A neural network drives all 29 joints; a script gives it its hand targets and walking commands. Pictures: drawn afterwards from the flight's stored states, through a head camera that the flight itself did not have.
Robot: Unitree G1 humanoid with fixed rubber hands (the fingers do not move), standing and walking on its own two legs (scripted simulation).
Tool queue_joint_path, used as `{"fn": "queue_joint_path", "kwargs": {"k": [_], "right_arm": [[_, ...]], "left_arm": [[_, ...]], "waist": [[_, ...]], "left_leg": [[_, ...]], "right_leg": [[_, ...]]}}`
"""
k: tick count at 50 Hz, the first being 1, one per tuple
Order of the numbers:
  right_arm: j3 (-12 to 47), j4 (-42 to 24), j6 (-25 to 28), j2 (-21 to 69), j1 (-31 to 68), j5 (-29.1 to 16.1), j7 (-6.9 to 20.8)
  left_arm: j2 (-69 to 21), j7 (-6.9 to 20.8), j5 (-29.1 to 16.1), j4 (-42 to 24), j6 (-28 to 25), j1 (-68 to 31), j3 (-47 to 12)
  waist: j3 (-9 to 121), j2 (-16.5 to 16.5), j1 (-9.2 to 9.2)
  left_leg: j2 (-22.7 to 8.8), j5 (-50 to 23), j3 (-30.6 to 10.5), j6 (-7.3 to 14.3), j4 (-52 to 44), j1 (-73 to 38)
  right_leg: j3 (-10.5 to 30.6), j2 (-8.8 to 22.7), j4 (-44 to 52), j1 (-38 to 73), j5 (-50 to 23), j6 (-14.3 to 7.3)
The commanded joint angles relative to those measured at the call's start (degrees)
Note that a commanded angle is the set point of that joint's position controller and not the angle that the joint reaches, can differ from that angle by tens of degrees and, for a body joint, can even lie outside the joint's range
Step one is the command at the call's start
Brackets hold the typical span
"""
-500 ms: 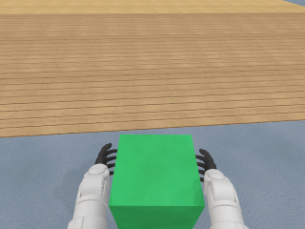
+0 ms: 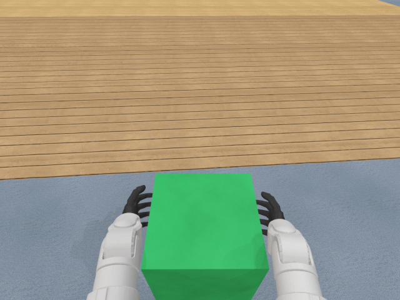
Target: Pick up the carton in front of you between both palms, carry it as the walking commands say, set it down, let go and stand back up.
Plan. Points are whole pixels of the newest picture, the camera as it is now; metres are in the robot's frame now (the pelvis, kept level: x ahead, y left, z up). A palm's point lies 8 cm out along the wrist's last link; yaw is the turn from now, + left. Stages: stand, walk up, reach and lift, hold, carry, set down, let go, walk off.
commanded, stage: reach and lift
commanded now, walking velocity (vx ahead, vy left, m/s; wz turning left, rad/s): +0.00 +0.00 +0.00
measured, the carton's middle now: (203, 242) +0.29 +0.00 -0.05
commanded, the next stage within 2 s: hold in 0.30 s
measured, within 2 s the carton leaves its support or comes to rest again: neither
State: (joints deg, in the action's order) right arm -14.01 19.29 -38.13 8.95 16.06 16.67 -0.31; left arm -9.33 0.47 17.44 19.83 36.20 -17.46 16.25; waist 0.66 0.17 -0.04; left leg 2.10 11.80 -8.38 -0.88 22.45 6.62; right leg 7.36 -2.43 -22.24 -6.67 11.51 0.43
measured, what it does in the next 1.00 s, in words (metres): stands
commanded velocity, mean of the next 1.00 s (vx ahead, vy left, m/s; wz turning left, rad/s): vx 0.00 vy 0.00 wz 0.00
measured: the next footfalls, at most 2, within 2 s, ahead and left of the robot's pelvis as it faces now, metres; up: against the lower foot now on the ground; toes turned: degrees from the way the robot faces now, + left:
right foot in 1.70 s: +0.17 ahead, -0.09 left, +0.00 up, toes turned -9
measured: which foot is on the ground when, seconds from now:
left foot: down 0.00-1.00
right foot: down 0.00-1.00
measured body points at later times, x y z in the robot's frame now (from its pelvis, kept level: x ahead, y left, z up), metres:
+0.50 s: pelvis +0.00 +0.00 +0.00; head -0.05 +0.00 +0.45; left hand +0.30 +0.16 +0.05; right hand +0.30 -0.15 +0.04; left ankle +0.01 +0.13 -0.74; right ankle +0.01 -0.13 -0.74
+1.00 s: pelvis -0.01 +0.00 +0.00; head -0.05 +0.00 +0.45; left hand +0.30 +0.16 +0.05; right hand +0.30 -0.15 +0.04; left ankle +0.01 +0.13 -0.74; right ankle +0.01 -0.13 -0.74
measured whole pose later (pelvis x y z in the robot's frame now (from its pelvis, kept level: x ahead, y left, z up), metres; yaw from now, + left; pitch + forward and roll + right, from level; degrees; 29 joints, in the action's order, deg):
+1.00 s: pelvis -0.01 +0.00 +0.00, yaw +0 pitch -7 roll +0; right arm -13.9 15.6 -43.9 9.2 17.2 17.1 0.3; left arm -9.6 1.0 17.9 16.0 42.0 -18.6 16.1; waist -0.5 0.1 -0.2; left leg 2.0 10.9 -7.9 -0.8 20.9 2.7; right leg 6.9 -2.2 -20.7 -2.7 10.7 0.4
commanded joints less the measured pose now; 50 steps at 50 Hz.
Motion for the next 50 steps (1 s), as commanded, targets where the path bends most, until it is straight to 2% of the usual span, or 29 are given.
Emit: {"fn": "queue_joint_path", "kwargs": {"k": [1,14,20,25,27,40,50], "right_arm": [[30.4,-3.2,2.1,53.8,28.1,-14.5,14.0],[31.2,-6.0,0.4,52.5,27.6,-15.3,14.2],[35.2,-11.3,-1.8,52.3,27.7,-17.8,14.0],[31.2,-7.9,-3.8,50.0,27.2,-15.5,14.0],[30.9,-7.6,-3.6,50.6,28.9,-15.5,14.3],[30.6,-5.5,-3.0,52.5,34.0,-15.3,14.6],[30.8,-6.4,-3.2,52.6,32.0,-15.4,14.3]], "left_arm": [[-53.7,14.5,-13.5,1.6,0.2,-22.5,-30.6],[-53.9,14.2,-14.4,-0.9,2.1,-21.6,-31.5],[-54.4,13.5,-16.8,-6.0,4.4,-21.0,-35.2],[-52.0,13.5,-14.7,-3.0,6.5,-20.9,-31.5],[-52.5,13.9,-14.9,-2.7,6.4,-22.7,-31.5],[-53.3,14.7,-14.3,-0.4,5.5,-27.8,-30.6],[-52.8,14.6,-14.4,-1.8,5.6,-26.2,-30.8]], "waist": [[14.0,-0.3,0.03],[12.6,0.1,0.12],[14.8,0.2,-0.27],[7.3,0.2,-0.10],[7.4,0.2,0.03],[9.6,-0.3,-0.25],[10.6,-0.2,-0.12]], "left_leg": [[3.6,-12.1,4.3,-0.2,-3.0,-3.0],[3.5,-13.0,3.9,-0.5,-3.8,-4.2],[3.4,-16.7,3.6,-0.7,-4.4,-6.9],[3.1,-7.7,4.3,-0.5,-6.0,-4.4],[3.0,-6.4,4.4,-0.4,-5.8,-4.1],[3.0,-3.1,4.7,0.1,-5.2,-3.5],[3.2,-7.2,4.6,0.0,-5.1,-4.6]], "right_leg": [[-3.3,-2.9,2.9,5.8,-12.8,0.8],[-3.5,-3.2,3.4,6.1,-12.1,0.7],[-3.3,-3.3,4.1,7.9,-14.7,0.9],[-3.7,-3.1,5.6,5.3,-6.3,0.3],[-3.8,-2.9,5.6,5.0,-5.1,0.2],[-4.0,-2.5,4.9,5.4,-2.7,0.4],[-3.8,-2.6,4.9,6.8,-7.2,0.6]]}}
